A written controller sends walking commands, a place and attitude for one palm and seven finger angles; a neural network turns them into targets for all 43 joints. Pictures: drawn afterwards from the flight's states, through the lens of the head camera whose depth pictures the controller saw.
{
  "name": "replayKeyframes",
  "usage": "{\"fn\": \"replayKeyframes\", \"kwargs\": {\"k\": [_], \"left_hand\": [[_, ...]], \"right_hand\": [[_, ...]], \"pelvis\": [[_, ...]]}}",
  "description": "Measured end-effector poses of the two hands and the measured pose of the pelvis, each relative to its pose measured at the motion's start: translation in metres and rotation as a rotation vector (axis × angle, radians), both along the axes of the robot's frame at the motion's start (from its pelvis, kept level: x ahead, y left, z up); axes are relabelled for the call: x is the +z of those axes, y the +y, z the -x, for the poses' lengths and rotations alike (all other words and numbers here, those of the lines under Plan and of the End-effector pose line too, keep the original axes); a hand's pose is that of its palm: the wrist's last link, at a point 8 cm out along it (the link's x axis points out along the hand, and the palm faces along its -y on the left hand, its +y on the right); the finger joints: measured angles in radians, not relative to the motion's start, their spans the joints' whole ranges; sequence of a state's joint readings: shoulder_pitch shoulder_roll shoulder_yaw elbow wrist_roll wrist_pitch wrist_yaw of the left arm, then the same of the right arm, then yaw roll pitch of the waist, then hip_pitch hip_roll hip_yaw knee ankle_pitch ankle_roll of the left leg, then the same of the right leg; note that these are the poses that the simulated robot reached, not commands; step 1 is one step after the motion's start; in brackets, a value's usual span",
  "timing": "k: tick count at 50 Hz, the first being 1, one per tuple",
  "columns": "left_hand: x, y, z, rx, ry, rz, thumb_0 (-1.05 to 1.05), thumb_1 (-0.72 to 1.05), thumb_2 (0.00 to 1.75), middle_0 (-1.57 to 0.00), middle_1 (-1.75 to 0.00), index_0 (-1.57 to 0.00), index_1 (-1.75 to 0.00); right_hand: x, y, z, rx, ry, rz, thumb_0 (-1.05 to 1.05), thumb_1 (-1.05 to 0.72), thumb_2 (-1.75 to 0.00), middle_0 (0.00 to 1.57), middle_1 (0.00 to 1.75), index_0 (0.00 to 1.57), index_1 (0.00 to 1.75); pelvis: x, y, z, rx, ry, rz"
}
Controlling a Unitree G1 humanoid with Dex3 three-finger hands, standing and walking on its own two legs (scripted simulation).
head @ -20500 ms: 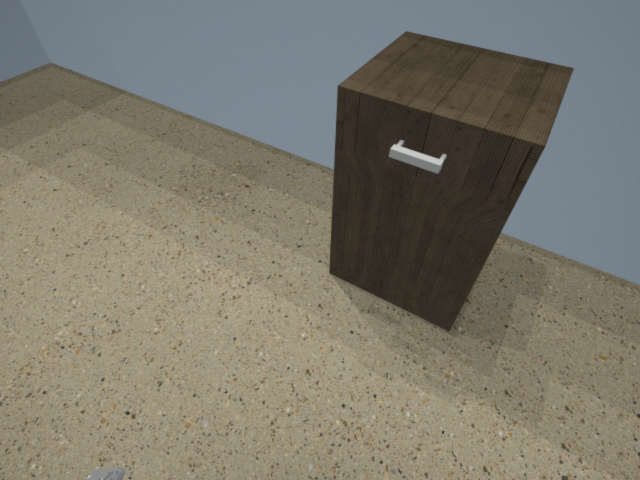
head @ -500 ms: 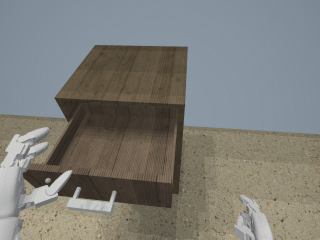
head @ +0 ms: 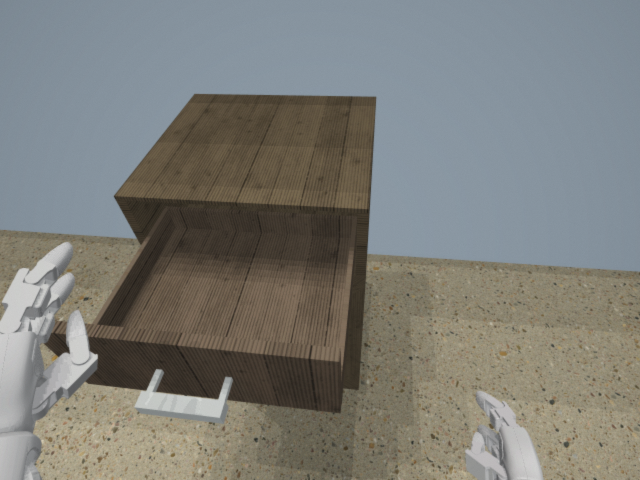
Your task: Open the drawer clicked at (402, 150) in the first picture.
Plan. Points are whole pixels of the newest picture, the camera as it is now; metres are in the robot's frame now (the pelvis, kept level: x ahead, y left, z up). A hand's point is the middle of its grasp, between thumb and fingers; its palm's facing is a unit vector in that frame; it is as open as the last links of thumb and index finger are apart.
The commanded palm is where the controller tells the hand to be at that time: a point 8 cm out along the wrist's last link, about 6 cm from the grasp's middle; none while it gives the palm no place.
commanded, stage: step back with the hand held close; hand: left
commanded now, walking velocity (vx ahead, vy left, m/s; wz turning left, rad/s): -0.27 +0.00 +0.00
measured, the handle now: (187, 393) +0.25 +0.24 -0.09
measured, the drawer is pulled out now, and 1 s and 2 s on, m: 0.30 0.30 0.30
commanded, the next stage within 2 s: stop stepping back and stand still in 1.34 s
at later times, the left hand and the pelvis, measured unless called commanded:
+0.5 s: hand (46, 395) +0.15 +0.26 +0.15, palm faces +0.28 -0.81 -0.52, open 7.4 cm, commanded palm +0.08 +0.31 +0.17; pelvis -0.05 +0.03 -0.01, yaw +0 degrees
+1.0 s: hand (1, 445) +0.10 +0.27 +0.16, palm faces +0.33 -0.80 -0.50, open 7.4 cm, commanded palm +0.03 +0.31 +0.17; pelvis -0.10 +0.03 -0.01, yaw -1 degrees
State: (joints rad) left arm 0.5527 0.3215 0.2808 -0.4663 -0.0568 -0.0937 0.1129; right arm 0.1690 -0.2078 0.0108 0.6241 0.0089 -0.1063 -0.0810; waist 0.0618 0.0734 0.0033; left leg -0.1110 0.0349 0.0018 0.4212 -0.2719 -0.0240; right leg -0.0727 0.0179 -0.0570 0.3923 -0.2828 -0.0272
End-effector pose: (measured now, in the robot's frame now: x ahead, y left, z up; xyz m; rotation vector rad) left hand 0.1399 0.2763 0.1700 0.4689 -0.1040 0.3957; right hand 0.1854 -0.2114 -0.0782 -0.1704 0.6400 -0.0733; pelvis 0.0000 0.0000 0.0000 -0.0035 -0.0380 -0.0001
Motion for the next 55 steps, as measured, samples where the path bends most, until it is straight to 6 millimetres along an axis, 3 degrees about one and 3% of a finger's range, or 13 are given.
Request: {"fn": "replayKeyframes", "kwargs": {"k": [6,15,23,35,46,50,55], "left_hand": [[0.011,0.008,-0.004,-0.029,-0.023,-0.078,0.02,0.88,0.9,-0.21,-0.3,-0.21,-0.3],[-0.002,0.009,0.001,-0.136,0.079,-0.099,0.01,0.89,0.9,-0.21,-0.3,-0.21,-0.3],[0.002,0.025,0.022,-0.134,0.041,-0.123,0.02,0.89,0.9,-0.22,-0.3,-0.22,-0.3],[0.003,0.026,0.066,-0.095,-0.065,-0.102,0.02,0.89,0.9,-0.21,-0.3,-0.21,-0.3],[0.006,0.039,0.071,-0.112,-0.105,-0.127,0.02,0.89,0.9,-0.21,-0.3,-0.21,-0.3],[0.008,0.031,0.075,-0.137,-0.099,-0.144,0.02,0.89,0.9,-0.21,-0.3,-0.21,-0.3],[0.005,0.0,0.082,-0.212,-0.069,-0.129,0.02,0.89,0.9,-0.21,-0.3,-0.21,-0.3]], "right_hand": [[-0.002,-0.005,0.011,-0.012,0.055,0.015,0.01,-0.9,-0.9,0.2,0.3,0.2,0.3],[-0.003,-0.016,0.037,-0.104,0.127,0.064,0.01,-0.9,-0.9,0.2,0.3,0.2,0.3],[0.002,-0.003,0.054,-0.103,0.116,0.079,0.01,-0.9,-0.9,0.2,0.3,0.2,0.3],[0.001,0.02,0.077,-0.021,0.051,0.06,0.01,-0.9,-0.9,0.2,0.3,0.2,0.3],[-0.003,0.017,0.116,-0.067,0.1,0.097,0.01,-0.9,-0.9,0.2,0.3,0.2,0.3],[-0.006,0.018,0.122,-0.043,0.095,0.077,0.01,-0.9,-0.9,0.2,0.3,0.2,0.3],[-0.014,0.01,0.129,-0.003,0.085,0.043,0.01,-0.9,-0.9,0.2,0.3,0.2,0.3]], "pelvis": [[0.0,0.003,0.009,0.006,0.043,0.011],[-0.001,0.018,0.024,-0.009,0.085,0.005],[-0.004,0.026,0.044,-0.002,0.09,0.007],[-0.012,0.026,0.078,0.008,0.086,0.021],[-0.012,0.035,0.094,0.013,0.092,0.033],[-0.013,0.028,0.101,-0.013,0.118,0.018],[-0.014,0.013,0.127,-0.049,0.119,0.024]]}}
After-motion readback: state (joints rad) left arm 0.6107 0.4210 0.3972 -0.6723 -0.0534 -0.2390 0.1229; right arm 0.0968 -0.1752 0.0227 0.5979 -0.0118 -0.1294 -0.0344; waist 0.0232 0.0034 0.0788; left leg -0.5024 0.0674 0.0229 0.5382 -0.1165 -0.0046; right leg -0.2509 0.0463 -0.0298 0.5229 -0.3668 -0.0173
